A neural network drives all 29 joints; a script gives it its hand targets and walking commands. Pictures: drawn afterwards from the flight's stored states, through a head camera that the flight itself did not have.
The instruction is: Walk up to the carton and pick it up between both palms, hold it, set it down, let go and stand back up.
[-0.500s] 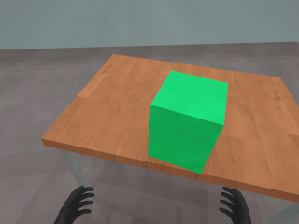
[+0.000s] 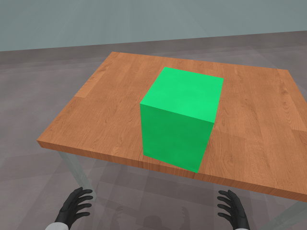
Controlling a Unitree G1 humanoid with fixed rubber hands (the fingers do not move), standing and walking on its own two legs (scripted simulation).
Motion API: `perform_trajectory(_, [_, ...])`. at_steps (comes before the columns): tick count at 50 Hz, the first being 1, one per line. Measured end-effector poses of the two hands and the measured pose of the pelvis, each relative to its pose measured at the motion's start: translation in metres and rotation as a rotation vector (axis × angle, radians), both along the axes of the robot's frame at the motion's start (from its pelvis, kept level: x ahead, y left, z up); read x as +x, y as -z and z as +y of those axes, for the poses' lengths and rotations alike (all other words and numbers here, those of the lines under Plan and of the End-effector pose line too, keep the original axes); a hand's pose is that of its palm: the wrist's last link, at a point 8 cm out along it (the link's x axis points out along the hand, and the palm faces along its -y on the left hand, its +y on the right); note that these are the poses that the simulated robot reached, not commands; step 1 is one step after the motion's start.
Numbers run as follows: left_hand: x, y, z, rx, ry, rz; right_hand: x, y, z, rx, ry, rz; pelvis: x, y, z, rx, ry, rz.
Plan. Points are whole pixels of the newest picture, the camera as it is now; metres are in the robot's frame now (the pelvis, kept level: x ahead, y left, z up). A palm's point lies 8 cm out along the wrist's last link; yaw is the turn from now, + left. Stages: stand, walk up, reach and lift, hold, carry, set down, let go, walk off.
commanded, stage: set down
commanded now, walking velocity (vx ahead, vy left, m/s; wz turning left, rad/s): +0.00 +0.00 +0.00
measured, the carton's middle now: (180, 119) +0.47 -0.07 +0.02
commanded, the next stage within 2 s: let go in 0.18 s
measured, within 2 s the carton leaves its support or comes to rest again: neither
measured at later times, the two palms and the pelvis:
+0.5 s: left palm (69, 227) +0.17 +0.24 -0.07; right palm out of the picture +0.16 -0.21 -0.07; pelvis +0.01 +0.00 +0.00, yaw +0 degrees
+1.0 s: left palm out of the picture +0.12 +0.32 -0.08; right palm out of the picture +0.13 -0.27 -0.10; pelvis +0.01 +0.02 +0.00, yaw +2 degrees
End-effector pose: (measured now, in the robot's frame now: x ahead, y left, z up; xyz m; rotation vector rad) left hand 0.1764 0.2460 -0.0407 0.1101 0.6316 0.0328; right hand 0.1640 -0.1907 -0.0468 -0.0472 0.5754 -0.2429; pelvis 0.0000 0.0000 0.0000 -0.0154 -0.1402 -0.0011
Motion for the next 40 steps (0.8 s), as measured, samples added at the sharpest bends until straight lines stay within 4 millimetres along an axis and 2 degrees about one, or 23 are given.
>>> perform_trajectory(7, [-0.009, 0.012, -0.011, -0.003, -0.015, 0.062, 0.000, 0.005, -0.013, -0.033, -0.034, 0.037, 0.004, -0.002, -0.007, 0.005, -0.015, 0.025])
perform_trajectory(14, [-0.013, 0.022, -0.007, 0.023, -0.036, 0.098, -0.005, 0.009, -0.020, -0.054, -0.051, 0.072, 0.007, -0.002, -0.009, 0.004, -0.018, 0.042])
perform_trajectory(35, [-0.010, 0.033, -0.004, 0.068, -0.057, 0.158, -0.007, 0.029, -0.015, -0.034, -0.111, 0.127, 0.014, -0.001, 0.014, -0.003, 0.010, 0.035])
perform_trajectory(40, [-0.019, 0.038, 0.018, 0.138, -0.068, 0.183, -0.017, 0.043, -0.037, -0.115, -0.134, 0.279, 0.014, -0.001, 0.017, 0.010, -0.009, 0.073])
